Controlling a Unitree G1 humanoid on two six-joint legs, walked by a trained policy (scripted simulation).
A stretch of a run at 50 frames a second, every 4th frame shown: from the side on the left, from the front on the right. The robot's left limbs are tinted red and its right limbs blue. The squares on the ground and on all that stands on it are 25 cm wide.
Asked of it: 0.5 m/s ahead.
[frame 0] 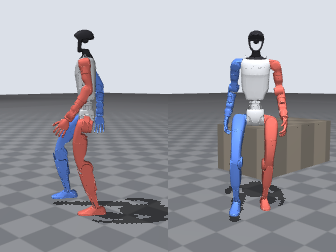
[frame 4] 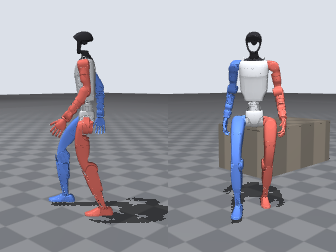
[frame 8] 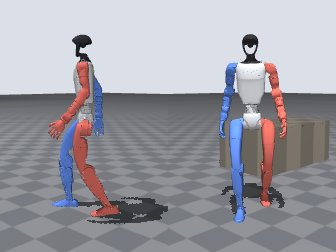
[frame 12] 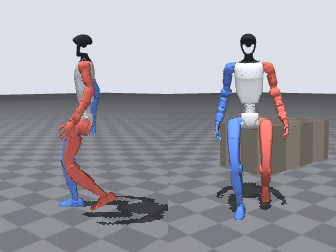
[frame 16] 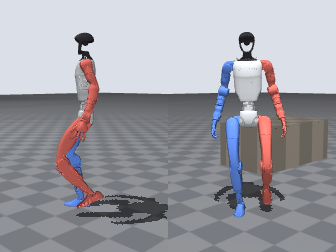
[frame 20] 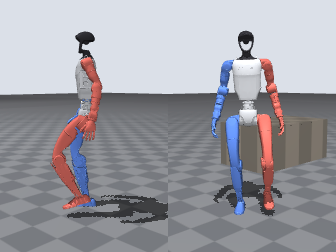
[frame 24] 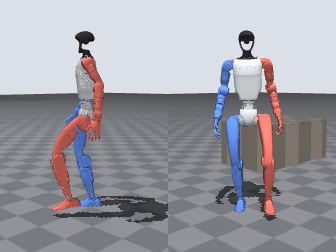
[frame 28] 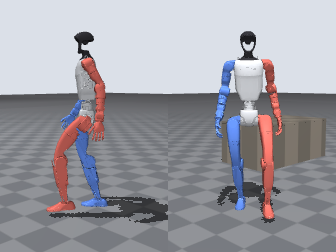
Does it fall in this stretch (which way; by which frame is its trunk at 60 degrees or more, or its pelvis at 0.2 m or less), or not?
no
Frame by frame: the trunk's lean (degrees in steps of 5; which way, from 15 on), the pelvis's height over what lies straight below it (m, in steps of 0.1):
0: 0, 0.8
4: 5, 0.8
8: 5, 0.8
12: 5, 0.8
16: 0, 0.8
20: 0, 0.8
24: 0, 0.8
28: 5, 0.8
